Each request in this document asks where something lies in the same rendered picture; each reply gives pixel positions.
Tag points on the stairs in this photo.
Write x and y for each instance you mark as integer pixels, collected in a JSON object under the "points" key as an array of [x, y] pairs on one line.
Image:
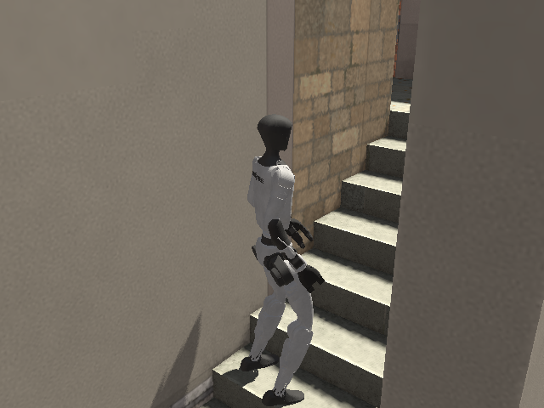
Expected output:
{"points": [[354, 251]]}

